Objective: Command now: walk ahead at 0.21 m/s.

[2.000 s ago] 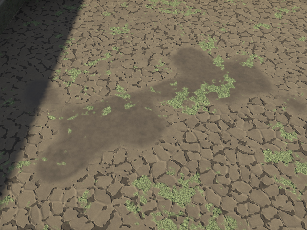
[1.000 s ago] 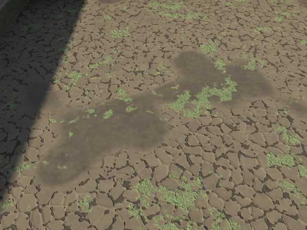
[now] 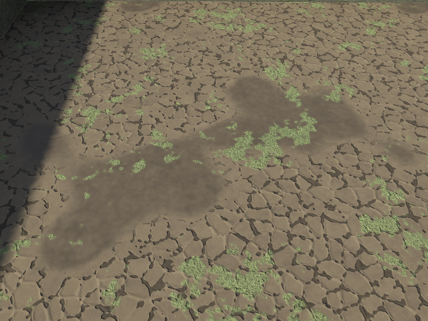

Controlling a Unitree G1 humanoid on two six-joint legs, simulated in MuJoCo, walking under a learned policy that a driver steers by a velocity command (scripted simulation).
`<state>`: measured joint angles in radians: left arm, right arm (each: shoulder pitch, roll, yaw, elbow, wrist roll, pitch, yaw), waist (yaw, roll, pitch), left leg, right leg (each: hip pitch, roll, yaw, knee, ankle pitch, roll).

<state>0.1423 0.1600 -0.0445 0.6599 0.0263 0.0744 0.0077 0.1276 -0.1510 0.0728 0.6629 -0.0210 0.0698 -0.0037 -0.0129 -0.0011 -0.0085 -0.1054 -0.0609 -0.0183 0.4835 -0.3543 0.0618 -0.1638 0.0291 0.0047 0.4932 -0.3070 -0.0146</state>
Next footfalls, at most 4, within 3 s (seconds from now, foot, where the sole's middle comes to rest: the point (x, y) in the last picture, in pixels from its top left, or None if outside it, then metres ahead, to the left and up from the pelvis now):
none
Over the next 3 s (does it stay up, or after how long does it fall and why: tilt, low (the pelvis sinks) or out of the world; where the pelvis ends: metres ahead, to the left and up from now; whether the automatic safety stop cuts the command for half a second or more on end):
stays up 0.00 -0.01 0.00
